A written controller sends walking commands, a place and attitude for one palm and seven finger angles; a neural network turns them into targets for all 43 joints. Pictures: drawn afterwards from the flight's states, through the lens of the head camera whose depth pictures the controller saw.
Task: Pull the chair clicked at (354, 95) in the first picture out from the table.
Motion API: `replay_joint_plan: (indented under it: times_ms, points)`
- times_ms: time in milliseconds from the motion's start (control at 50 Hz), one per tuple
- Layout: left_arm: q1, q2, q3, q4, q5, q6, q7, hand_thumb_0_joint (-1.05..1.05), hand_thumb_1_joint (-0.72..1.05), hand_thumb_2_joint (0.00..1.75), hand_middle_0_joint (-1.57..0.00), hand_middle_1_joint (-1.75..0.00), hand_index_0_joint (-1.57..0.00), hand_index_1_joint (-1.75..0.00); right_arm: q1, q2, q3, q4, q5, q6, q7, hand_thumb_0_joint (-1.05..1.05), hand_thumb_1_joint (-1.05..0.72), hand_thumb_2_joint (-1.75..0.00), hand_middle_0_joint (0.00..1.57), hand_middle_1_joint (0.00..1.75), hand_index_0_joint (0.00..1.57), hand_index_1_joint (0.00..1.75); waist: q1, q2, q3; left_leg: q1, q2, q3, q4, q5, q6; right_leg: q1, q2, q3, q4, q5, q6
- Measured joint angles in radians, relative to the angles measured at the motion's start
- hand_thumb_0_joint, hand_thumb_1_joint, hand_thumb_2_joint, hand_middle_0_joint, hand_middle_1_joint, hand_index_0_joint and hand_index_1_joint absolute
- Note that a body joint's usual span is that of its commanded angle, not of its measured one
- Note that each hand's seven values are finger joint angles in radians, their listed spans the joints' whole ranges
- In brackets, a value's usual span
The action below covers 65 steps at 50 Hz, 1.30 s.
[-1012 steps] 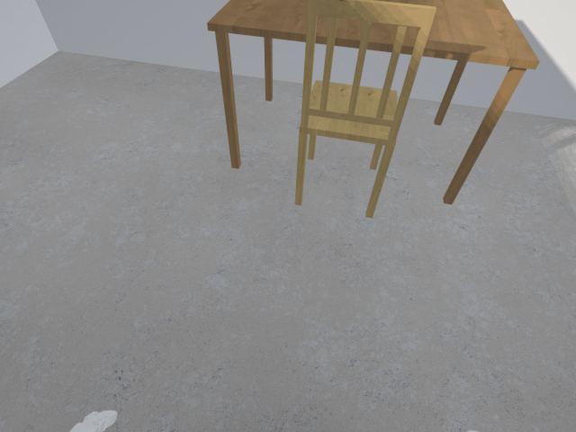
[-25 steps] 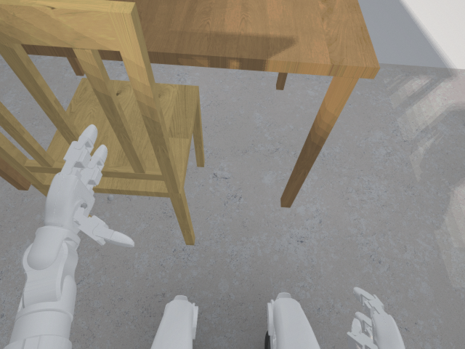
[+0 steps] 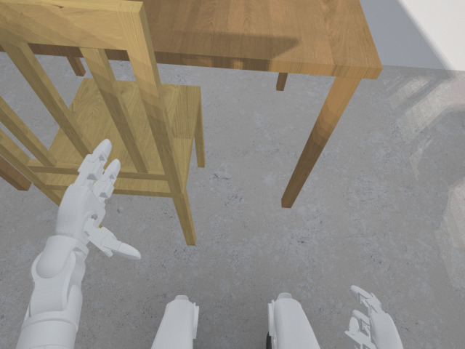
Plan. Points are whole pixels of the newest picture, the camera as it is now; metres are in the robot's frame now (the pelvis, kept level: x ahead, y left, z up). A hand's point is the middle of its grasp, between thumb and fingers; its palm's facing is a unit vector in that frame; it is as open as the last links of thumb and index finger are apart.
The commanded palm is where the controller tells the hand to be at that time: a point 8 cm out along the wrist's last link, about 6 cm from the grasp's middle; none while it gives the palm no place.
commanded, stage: aim the fingers beside a spindle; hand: left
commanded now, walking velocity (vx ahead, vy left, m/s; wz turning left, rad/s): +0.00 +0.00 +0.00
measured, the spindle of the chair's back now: (65, 119) +0.49 +0.32 +0.06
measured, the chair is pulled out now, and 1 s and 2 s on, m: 0.00 0.00 0.00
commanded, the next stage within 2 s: push the fingers through the gap in 0.44 s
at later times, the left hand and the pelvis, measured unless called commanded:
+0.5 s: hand (115, 200) +0.34 +0.20 +0.05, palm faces -0.04 -1.00 -0.06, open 16.9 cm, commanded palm +0.32 +0.26 +0.05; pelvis +0.00 +0.00 +0.00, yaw +0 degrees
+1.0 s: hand (123, 182) +0.38 +0.20 +0.04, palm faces -0.06 -1.00 -0.04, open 16.9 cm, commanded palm +0.37 +0.25 +0.04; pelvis +0.00 -0.01 +0.00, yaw +0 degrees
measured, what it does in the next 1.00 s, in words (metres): stands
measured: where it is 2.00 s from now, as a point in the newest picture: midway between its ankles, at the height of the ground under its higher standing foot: outside the picture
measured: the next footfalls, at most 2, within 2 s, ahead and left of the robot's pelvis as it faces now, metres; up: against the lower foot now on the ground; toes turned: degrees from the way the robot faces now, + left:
none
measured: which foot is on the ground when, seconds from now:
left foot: down 0.00-1.00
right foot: down 0.00-1.00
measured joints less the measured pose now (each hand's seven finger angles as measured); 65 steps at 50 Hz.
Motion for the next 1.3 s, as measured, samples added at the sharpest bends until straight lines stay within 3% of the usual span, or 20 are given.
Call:
replay_joint_plan:
  times_ms: [140, 240, 360, 500, 600, 700, 840, 1000, 1160, 1300]
  points:
    - [0.027, 0.003, 0.009, -0.086, 0.012, -0.050, 0.045, -0.02, -0.50, 0.30, -0.06, -0.08, -0.06, -0.08, -0.002, 0.008, -0.003, 0.004, -0.004, -0.004, -0.002, 0.01, -0.90, -0.90, 0.20, 0.30, 0.21, 0.30, 0.000, -0.006, 0.008, 0.012, 0.000, -0.003, -0.003, 0.002, -0.001, 0.015, 0.000, -0.003, -0.004, 0.001, -0.001]
    - [-0.015, 0.019, 0.002, -0.022, 0.006, -0.017, 0.034, -0.01, -0.50, 0.30, -0.06, -0.08, -0.06, -0.08, 0.001, 0.002, 0.003, 0.006, 0.002, -0.001, 0.000, 0.01, -0.90, -0.90, 0.20, 0.30, 0.21, 0.30, 0.005, 0.003, -0.003, 0.007, -0.005, -0.009, -0.004, 0.005, -0.001, 0.013, -0.004, -0.009, -0.006, 0.002, -0.003]
    - [0.000, -0.014, -0.034, -0.019, 0.016, 0.004, 0.028, -0.01, -0.50, 0.30, -0.05, -0.08, -0.05, -0.08, 0.000, -0.001, 0.001, -0.001, -0.001, -0.004, -0.002, 0.01, -0.90, -0.90, 0.20, 0.30, 0.21, 0.30, 0.001, 0.004, 0.002, 0.004, -0.004, -0.002, -0.001, 0.004, 0.000, 0.005, -0.003, -0.002, 0.000, 0.001, -0.001]
    - [-0.008, 0.012, 0.018, -0.055, 0.022, -0.045, 0.057, -0.02, -0.50, 0.30, -0.06, -0.08, -0.06, -0.08, -0.008, 0.011, 0.001, 0.002, -0.005, 0.002, -0.006, 0.01, -0.90, -0.90, 0.20, 0.30, 0.21, 0.30, -0.004, -0.005, 0.014, 0.010, 0.002, -0.003, -0.002, 0.003, -0.005, 0.007, 0.003, -0.002, 0.004, 0.000, -0.003]
    - [-0.039, 0.042, 0.039, 0.017, -0.005, -0.015, 0.023, -0.01, -0.50, 0.30, -0.06, -0.08, -0.06, -0.08, 0.002, 0.001, 0.005, 0.008, 0.004, 0.007, -0.005, 0.01, -0.90, -0.90, 0.20, 0.30, 0.21, 0.30, 0.004, 0.004, 0.002, 0.003, 0.001, -0.009, -0.006, 0.005, -0.006, 0.003, 0.002, -0.009, 0.000, 0.001, -0.005]
    - [-0.053, 0.024, 0.009, 0.037, -0.002, 0.004, -0.008, -0.01, -0.50, 0.30, -0.05, -0.08, -0.05, -0.08, 0.005, -0.011, 0.000, 0.018, 0.002, -0.002, -0.015, 0.01, -0.90, -0.90, 0.20, 0.30, 0.21, 0.30, 0.007, 0.006, 0.004, -0.001, -0.001, -0.010, -0.004, 0.005, -0.006, 0.000, 0.000, -0.009, 0.000, 0.000, -0.003]
    - [-0.149, 0.023, 0.023, 0.070, 0.030, -0.035, 0.029, -0.01, -0.50, 0.30, -0.06, -0.08, -0.06, -0.08, -0.010, -0.005, -0.001, 0.030, -0.008, -0.007, -0.021, 0.01, -0.90, -0.90, 0.20, 0.30, 0.21, 0.30, -0.013, -0.006, 0.015, -0.022, 0.001, -0.009, 0.012, 0.003, -0.009, -0.024, 0.003, -0.006, 0.018, -0.001, -0.005]
    - [-0.188, 0.048, 0.036, 0.127, 0.036, 0.007, 0.036, -0.01, -0.50, 0.30, -0.06, -0.08, -0.07, -0.09, 0.009, -0.001, 0.002, 0.028, -0.004, 0.020, -0.007, 0.01, -0.90, -0.90, 0.20, 0.30, 0.21, 0.30, -0.014, 0.005, 0.015, -0.021, 0.003, -0.006, -0.002, 0.010, -0.009, -0.024, 0.005, -0.003, 0.005, 0.007, -0.005]
    - [-0.279, 0.045, 0.042, 0.211, 0.052, -0.027, 0.052, -0.01, -0.50, 0.30, -0.06, -0.08, -0.05, -0.08, 0.019, 0.000, 0.006, 0.054, -0.010, 0.020, -0.012, 0.01, -0.90, -0.90, 0.20, 0.30, 0.21, 0.30, -0.021, 0.002, 0.015, -0.029, 0.002, -0.006, -0.004, 0.015, -0.009, -0.033, 0.004, -0.004, 0.004, 0.011, -0.006]
    - [-0.381, 0.089, 0.075, 0.329, 0.077, -0.026, 0.037, -0.01, -0.50, 0.30, -0.06, -0.08, -0.05, -0.08, 0.019, -0.006, 0.010, 0.055, -0.012, 0.035, -0.011, 0.01, -0.90, -0.90, 0.20, 0.30, 0.21, 0.30, -0.044, -0.002, 0.024, -0.054, 0.006, -0.005, 0.009, 0.012, -0.008, -0.059, 0.010, -0.001, 0.015, 0.012, -0.005]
